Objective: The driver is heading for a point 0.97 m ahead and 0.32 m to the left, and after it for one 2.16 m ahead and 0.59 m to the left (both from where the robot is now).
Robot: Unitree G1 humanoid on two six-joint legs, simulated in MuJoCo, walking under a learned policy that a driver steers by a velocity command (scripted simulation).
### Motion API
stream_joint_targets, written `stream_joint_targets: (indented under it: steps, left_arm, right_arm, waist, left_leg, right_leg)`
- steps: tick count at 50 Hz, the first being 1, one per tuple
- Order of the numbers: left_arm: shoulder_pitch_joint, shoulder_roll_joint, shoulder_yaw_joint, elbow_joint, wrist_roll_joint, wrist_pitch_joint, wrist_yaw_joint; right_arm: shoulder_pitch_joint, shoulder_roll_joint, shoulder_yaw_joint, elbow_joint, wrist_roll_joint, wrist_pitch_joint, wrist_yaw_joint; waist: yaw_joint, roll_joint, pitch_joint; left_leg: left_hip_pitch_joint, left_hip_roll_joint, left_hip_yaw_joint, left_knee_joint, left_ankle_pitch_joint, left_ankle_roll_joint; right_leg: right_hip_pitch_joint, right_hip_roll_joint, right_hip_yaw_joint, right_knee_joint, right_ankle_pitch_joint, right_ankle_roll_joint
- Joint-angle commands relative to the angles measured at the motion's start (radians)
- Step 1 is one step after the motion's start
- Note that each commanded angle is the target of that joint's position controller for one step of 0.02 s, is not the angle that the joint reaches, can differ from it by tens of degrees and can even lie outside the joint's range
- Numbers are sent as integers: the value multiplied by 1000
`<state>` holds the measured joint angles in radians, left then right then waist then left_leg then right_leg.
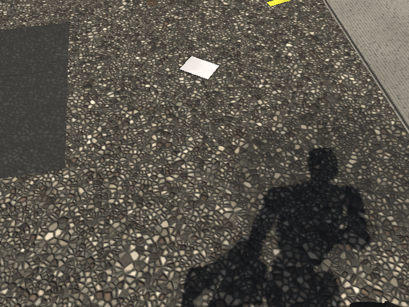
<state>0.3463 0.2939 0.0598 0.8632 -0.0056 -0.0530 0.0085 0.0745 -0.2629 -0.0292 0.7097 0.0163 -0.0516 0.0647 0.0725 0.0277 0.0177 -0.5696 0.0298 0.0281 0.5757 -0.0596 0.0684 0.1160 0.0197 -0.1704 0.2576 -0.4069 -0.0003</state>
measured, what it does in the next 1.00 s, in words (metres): walks ahead, turning left: left foot, then right foot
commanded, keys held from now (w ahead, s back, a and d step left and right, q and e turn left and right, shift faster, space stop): w+q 1.00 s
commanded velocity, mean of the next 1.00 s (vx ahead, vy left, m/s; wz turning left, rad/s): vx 0.50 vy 0.00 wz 0.57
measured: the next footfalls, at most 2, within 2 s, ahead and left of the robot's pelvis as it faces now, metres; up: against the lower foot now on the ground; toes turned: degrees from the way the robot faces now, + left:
left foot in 0.02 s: +0.19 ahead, +0.10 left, +0.00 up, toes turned +3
right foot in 0.50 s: +0.49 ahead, -0.06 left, +0.00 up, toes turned +21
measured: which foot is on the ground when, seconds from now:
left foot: up 0.00-0.00, down 0.02-0.50, up 0.52-1.00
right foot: down 0.00-0.02, up 0.04-0.48, down 0.50-1.00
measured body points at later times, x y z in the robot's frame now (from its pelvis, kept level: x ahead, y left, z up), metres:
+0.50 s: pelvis +0.30 +0.01 +0.00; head +0.33 +0.02 +0.45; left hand +0.46 +0.30 -0.06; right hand +0.41 -0.27 -0.11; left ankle +0.15 +0.10 -0.72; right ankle +0.46 -0.07 -0.73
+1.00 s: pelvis +0.53 +0.11 +0.00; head +0.56 +0.14 +0.45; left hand +0.37 +0.36 -0.13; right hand +0.86 +0.06 -0.07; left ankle +0.59 +0.28 -0.71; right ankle +0.46 -0.08 -0.72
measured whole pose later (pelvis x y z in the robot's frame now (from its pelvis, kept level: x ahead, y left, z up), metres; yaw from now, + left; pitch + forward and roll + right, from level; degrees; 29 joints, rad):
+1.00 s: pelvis +0.53 +0.11 +0.00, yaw +35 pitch +2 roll -2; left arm 0.33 0.32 0.08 0.86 -0.02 -0.06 0.00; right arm 0.07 -0.27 -0.06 0.58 0.02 -0.01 0.06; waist 0.09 0.02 0.05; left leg -0.56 0.04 0.04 0.62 -0.12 0.08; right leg 0.11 -0.04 -0.25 0.31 -0.42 0.04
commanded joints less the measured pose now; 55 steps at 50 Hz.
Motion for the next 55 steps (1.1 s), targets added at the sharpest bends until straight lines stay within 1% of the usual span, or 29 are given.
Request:
stream_joint_targets:
  steps: [1, 2, 3, 4, 5, 6, 7, 8, 11, 16, 20, 23, 24, 25, 26, 27, 28, 29, 31, 35, 42, 46, 49, 50, 51, 52, 53, 54, 55]
  left_arm:
    - [-31, 192, 43, -60, -2, 17, 27]
    - [-9, 154, 25, -88, 21, 7, 32]
    - [92, 19, -19, -120, 38, -27, 5]
    - [-26, 121, 1, -122, 2, -63, -12]
    - [-119, 150, 9, -158, -29, -84, -20]
    - [-146, 133, 5, -164, -19, -94, -15]
    - [-152, 137, 12, -160, 4, -92, -8]
    - [-133, 137, 16, -161, 13, -82, -8]
    - [-117, 101, 12, -169, 22, -51, -5]
    - [-309, 50, -9, -220, 19, -53, -11]
    - [-375, 90, 3, -246, -1, -66, -25]
    - [-310, 127, 23, -233, -4, -78, -29]
    - [-227, 145, 36, -212, 1, -82, -24]
    - [-102, 186, 50, -198, 19, -86, -16]
    - [20, 273, 74, -174, 36, -75, -11]
    - [37, 223, 65, -161, 9, -66, -20]
    - [-15, 150, 45, -177, 4, -61, -18]
    - [-64, 123, 35, -183, 11, -53, -15]
    - [-122, 82, 19, -171, 20, -49, -12]
    - [-126, 100, 29, -139, 12, -64, -12]
    - [-95, 154, 43, -91, 6, -48, -5]
    - [-44, 188, 53, -59, -12, -26, -5]
    - [-52, 232, 68, -57, -28, -8, 3]
    - [-63, 240, 70, -60, -32, 0, 7]
    - [-65, 216, 59, -65, -28, 0, 12]
    - [-22, 113, 26, -98, 18, -8, 8]
    - [-6, 66, -2, -150, 17, -42, -5]
    - [-124, 163, 22, -166, -20, -68, -18]
    - [-172, 162, 18, -187, -36, -84, -24]
  right_arm:
    - [192, -186, -81, -36, 3, -8, -6]
    - [351, -279, -111, -11, 4, 3, -27]
    - [325, -329, -113, -19, 12, -2, -27]
    - [352, -234, -90, -30, 10, -5, -29]
    - [311, -204, -81, -31, 2, -10, -33]
    - [253, -194, -78, -42, 1, -12, -35]
    - [197, -169, -71, -57, -3, -11, -38]
    - [168, -153, -64, -74, -16, -11, -42]
    - [159, -163, -69, -79, -9, -14, -54]
    - [225, -198, -82, -54, 3, -1, -79]
    - [286, -193, -83, -28, 13, 10, -83]
    - [269, -187, -85, -32, 8, 18, -87]
    - [260, -162, -77, -38, 5, 19, -85]
    - [259, -108, -56, -52, -4, 16, -80]
    - [381, -42, -36, -78, 14, 7, -80]
    - [400, -102, -39, -78, 22, 3, -81]
    - [322, -180, -61, -72, 22, 7, -81]
    - [252, -189, -65, -84, 12, 13, -82]
    - [207, -164, -70, -101, 3, 19, -75]
    - [190, -99, -60, -120, 9, 38, -66]
    - [24, -65, -42, -161, 7, 22, -34]
    - [-67, -67, -41, -203, 11, 21, -11]
    - [-3, -118, -67, -207, 2, 29, -7]
    - [113, -154, -89, -180, 2, 34, -11]
    - [289, -210, -123, -132, 5, 41, -26]
    - [378, -304, -145, -109, 13, 49, -48]
    - [340, -343, -137, -149, 12, 29, -41]
    - [337, -247, -110, -146, 6, 13, -33]
    - [306, -216, -98, -135, 1, 2, -33]
  waist:
    - [-169, -94, -136]
    - [-219, 40, -253]
    - [-108, 241, -358]
    - [-190, 119, -374]
    - [-192, 79, -228]
    - [-152, -16, -147]
    - [-116, -35, -90]
    - [-82, -6, -79]
    - [-52, 12, -51]
    - [-121, 39, -16]
    - [-139, 59, -19]
    - [-90, 96, -29]
    - [-46, 92, -67]
    - [13, 34, -184]
    - [-7, -230, -341]
    - [-8, -329, -336]
    - [12, -208, -196]
    - [7, -136, -112]
    - [-33, -134, -22]
    - [-53, -130, 7]
    - [-2, -85, 39]
    - [16, -83, 73]
    - [-53, -126, 5]
    - [-125, -121, -60]
    - [-215, -87, -148]
    - [-199, 123, -229]
    - [-137, 240, -386]
    - [-199, 103, -332]
    - [-179, 80, -199]
  left_leg:
    - [329, -97, 60, -46, -44, 79]
    - [655, 77, -211, -43, 5, 153]
    - [968, 291, -762, -156, -186, 341]
    - [984, 287, -796, -243, -269, 313]
    - [869, 255, -647, -264, -199, 271]
    - [723, 214, -545, -274, -100, 245]
    - [595, 182, -469, -292, 10, 232]
    - [512, 160, -434, -315, 83, 232]
    - [376, 127, -355, -357, 179, 242]
    - [276, 40, -262, -342, 80, 162]
    - [358, 80, -364, -274, -32, 134]
    - [420, 106, -443, -174, -19, 107]
    - [405, 68, -427, -96, 16, 82]
    - [327, 12, -367, 121, -36, 48]
    - [-1, -133, -218, 465, -344, -29]
    - [-177, -89, -206, 650, -536, -45]
    - [-228, -40, -215, 719, -451, -52]
    - [-214, -6, -174, 719, -376, -58]
    - [-152, 51, -163, 639, -285, -60]
    - [-131, 82, -131, 544, -212, -73]
    - [-111, 72, -60, 199, 78, -68]
    - [-98, 50, -7, 81, 29, -31]
    - [58, -34, 68, 52, -121, 29]
    - [212, -77, 89, 17, -120, 61]
    - [486, -99, 61, -35, -62, 101]
    - [815, 118, -295, -45, -80, 196]
    - [989, 309, -855, -223, -291, 374]
    - [953, 288, -783, -280, -326, 314]
    - [821, 252, -641, -287, -264, 276]
  right_leg:
    - [-74, -237, 3, 424, 1130, -73]
    - [-338, -184, -6, 747, 777, -33]
    - [-766, 37, 122, 1047, -154, 22]
    - [-874, -4, 282, 1113, -160, 2]
    - [-930, -45, 270, 1083, -65, -17]
    - [-898, -85, 261, 1002, 11, -20]
    - [-842, -109, 255, 922, 53, -7]
    - [-776, -125, 262, 891, 79, 3]
    - [-727, -123, 235, 770, 122, 53]
    - [-630, -53, 211, 388, 459, 81]
    - [-580, -26, 252, 258, 480, 62]
    - [-498, -27, 256, 216, 362, 15]
    - [-376, -31, 241, 179, 357, -13]
    - [-151, -146, 336, 198, 320, -69]
    - [218, -376, 728, 153, 119, -222]
    - [241, -452, 980, 60, -121, -258]
    - [123, -411, 858, 33, -177, -215]
    - [5, -370, 710, 29, -64, -180]
    - [-167, -297, 518, -16, 141, -160]
    - [-236, -279, 343, -95, 295, -185]
    - [-170, -261, 107, -108, 468, -160]
    - [-71, -295, 50, -75, 549, -139]
    - [-15, -300, -7, 113, 1006, -110]
    - [-40, -282, -32, 276, 1108, -93]
    - [-180, -246, -52, 508, 1027, -58]
    - [-539, -156, -52, 856, 368, -8]
    - [-822, 25, 158, 1116, -205, 22]
    - [-928, -37, 272, 1145, -132, 8]
    - [-945, -73, 254, 1082, -44, -11]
